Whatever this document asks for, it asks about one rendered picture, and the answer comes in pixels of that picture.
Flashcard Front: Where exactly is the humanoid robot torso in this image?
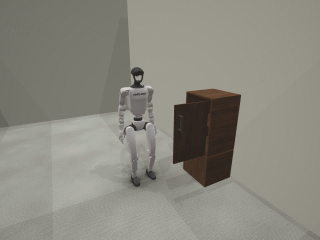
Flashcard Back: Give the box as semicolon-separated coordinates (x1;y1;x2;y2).
127;84;148;131

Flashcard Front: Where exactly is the right robot forearm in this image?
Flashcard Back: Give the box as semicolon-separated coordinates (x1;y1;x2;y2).
118;105;125;130

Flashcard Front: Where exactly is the handle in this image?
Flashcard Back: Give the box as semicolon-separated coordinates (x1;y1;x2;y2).
178;115;184;133

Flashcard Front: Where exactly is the left robot forearm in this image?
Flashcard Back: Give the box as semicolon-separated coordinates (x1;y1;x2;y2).
147;104;155;124

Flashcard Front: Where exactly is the right robot upper arm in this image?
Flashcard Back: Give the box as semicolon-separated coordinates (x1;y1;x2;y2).
119;87;130;112

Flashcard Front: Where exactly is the cupboard door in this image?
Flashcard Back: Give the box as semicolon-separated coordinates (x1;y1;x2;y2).
173;100;209;164

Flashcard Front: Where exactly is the left robot hand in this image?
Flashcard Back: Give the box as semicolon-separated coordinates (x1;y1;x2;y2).
152;123;157;135

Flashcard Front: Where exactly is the right robot hand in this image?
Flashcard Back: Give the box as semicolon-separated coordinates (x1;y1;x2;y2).
118;129;126;145

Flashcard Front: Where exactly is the right robot foot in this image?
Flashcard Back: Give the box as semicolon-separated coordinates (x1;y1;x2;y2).
131;174;140;187

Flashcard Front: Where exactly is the left robot upper arm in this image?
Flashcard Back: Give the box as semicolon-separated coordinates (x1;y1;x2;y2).
145;85;154;108

